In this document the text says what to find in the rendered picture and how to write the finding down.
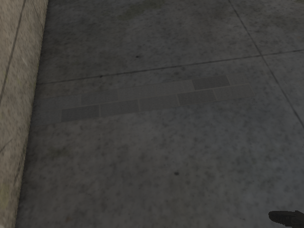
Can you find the right robot hand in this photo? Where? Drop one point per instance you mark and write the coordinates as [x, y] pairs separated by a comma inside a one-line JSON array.
[[288, 218]]

